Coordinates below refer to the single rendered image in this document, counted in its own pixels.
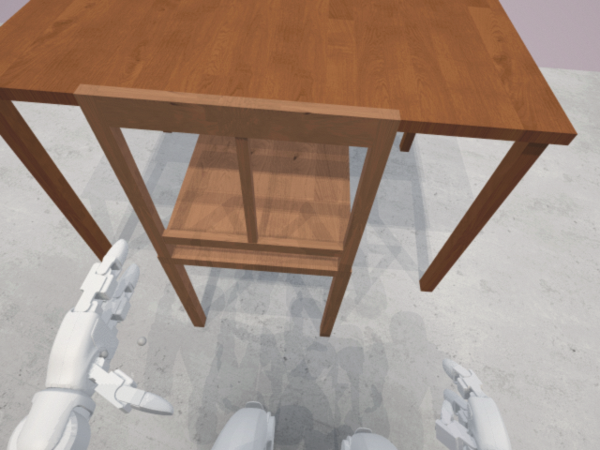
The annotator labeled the robot right hand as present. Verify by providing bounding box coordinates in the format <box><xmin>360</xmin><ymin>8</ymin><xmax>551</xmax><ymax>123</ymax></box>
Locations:
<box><xmin>435</xmin><ymin>358</ymin><xmax>512</xmax><ymax>450</ymax></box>

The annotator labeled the robot left forearm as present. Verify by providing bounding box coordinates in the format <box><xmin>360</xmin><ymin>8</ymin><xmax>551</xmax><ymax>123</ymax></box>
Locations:
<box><xmin>7</xmin><ymin>388</ymin><xmax>96</xmax><ymax>450</ymax></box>

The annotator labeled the table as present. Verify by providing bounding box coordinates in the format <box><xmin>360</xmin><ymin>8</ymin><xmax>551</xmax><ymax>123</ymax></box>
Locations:
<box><xmin>0</xmin><ymin>0</ymin><xmax>578</xmax><ymax>292</ymax></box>

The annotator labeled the robot left thigh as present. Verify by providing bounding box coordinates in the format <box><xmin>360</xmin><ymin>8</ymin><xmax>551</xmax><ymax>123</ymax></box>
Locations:
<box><xmin>211</xmin><ymin>408</ymin><xmax>275</xmax><ymax>450</ymax></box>

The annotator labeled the robot left hand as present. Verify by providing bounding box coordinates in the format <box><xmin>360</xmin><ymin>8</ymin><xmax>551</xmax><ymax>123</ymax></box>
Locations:
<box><xmin>45</xmin><ymin>239</ymin><xmax>173</xmax><ymax>415</ymax></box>

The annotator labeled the chair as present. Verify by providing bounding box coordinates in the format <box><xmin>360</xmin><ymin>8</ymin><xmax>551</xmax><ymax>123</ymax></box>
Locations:
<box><xmin>73</xmin><ymin>84</ymin><xmax>400</xmax><ymax>337</ymax></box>

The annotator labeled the robot left shin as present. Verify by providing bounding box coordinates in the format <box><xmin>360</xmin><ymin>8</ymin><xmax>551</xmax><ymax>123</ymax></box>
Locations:
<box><xmin>245</xmin><ymin>401</ymin><xmax>263</xmax><ymax>410</ymax></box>

